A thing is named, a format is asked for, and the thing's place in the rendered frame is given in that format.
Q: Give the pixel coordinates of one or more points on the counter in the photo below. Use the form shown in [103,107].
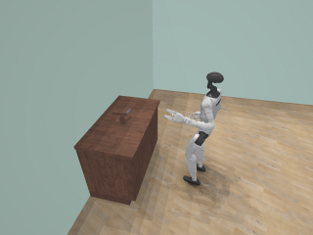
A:
[115,152]

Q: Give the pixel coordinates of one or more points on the left robot shin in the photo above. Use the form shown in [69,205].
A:
[192,168]

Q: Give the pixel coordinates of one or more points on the left robot forearm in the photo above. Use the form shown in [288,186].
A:
[198,124]

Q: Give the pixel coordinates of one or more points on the left robot hand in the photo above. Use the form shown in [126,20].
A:
[176,117]

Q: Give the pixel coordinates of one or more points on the left robot upper arm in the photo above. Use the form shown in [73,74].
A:
[206,105]

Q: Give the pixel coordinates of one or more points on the right robot hand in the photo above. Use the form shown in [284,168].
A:
[196,114]

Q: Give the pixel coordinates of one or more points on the left robot foot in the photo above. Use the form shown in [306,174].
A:
[190,180]

